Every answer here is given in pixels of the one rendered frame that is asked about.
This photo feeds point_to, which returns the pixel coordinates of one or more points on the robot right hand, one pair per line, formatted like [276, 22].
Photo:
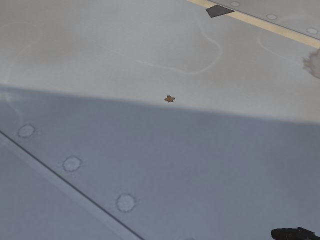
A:
[298, 233]

